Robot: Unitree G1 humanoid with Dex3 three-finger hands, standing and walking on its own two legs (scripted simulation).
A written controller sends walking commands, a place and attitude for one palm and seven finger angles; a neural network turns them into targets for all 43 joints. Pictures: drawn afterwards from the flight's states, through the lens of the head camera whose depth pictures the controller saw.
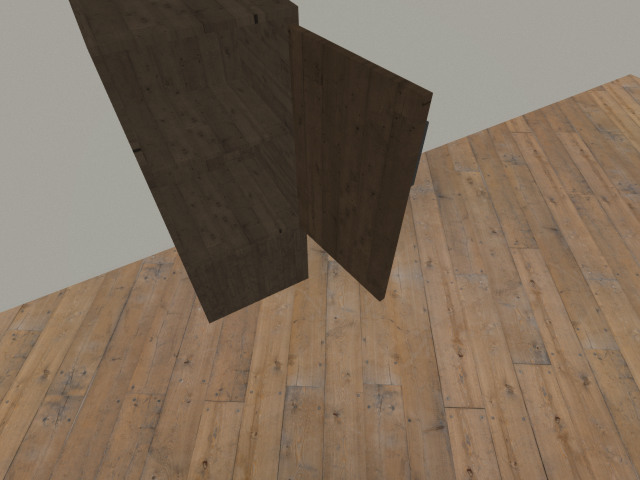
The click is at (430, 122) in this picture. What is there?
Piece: cupboard door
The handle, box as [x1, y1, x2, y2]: [411, 121, 428, 185]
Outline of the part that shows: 427,121 411,185 414,181 427,128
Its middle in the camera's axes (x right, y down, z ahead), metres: +0.17 -0.16 +0.76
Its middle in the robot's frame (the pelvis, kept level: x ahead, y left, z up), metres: +0.69 -0.13 +0.00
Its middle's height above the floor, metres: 0.77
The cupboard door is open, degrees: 100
